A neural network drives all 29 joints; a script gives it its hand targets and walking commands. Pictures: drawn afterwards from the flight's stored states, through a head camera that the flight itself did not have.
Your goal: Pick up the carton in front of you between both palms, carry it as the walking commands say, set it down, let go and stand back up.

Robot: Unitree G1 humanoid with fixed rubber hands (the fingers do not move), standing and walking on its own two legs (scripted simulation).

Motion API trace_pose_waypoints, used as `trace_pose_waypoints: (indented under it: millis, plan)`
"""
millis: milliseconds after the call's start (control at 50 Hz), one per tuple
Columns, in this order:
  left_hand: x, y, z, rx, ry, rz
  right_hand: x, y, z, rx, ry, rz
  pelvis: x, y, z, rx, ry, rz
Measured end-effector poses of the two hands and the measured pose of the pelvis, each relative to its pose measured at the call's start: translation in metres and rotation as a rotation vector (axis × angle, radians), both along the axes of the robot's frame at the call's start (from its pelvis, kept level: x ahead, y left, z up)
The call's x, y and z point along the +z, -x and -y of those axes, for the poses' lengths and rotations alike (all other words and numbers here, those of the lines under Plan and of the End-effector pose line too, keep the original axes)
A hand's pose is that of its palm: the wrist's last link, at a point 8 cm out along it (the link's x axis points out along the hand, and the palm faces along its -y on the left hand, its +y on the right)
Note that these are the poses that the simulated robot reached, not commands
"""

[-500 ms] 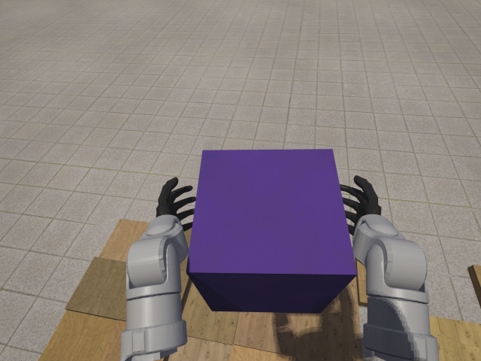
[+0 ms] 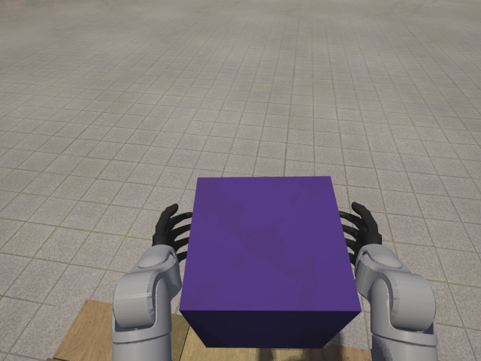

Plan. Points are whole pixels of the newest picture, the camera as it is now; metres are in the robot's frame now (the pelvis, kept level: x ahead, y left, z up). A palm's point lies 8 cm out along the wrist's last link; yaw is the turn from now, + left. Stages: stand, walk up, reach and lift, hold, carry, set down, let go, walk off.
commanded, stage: carry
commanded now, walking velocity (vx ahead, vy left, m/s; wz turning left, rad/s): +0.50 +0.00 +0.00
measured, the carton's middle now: (263, 268) +0.29 +0.00 +0.03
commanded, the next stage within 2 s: none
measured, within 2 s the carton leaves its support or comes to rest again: neither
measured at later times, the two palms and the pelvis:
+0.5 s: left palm (204, 156) +0.54 +0.13 +0.08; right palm (336, 157) +0.55 -0.17 +0.07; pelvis +0.32 -0.03 -0.01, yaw +3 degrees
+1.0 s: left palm (196, 90) +0.84 +0.20 +0.09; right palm (297, 88) +0.85 -0.11 +0.10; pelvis +0.63 +0.04 -0.01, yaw +1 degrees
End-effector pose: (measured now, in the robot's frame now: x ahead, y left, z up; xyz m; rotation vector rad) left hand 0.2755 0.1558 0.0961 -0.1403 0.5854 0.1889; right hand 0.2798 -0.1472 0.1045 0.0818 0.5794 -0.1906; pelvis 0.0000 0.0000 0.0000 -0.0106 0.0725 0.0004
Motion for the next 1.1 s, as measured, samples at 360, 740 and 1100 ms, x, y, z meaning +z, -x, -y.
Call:
trace_pose_waypoints:
  millis: [360, 740, 1100]
  plan:
    - [-0.003, -0.171, 0.007, -0.012, -0.011, -0.025, -0.007, -0.171, 0.004, 0.027, -0.013, -0.026, 0.001, -0.231, 0.007, 0.020, 0.004, 0.013]
    - [0.018, -0.383, 0.022, 0.028, -0.043, -0.069, 0.006, -0.396, 0.019, 0.068, -0.036, -0.067, 0.032, -0.447, 0.027, 0.047, -0.026, 0.009]
    - [-0.027, -0.630, -0.045, -0.042, 0.020, -0.107, -0.026, -0.617, -0.048, -0.009, 0.007, -0.118, -0.005, -0.681, -0.051, -0.001, 0.014, 0.002]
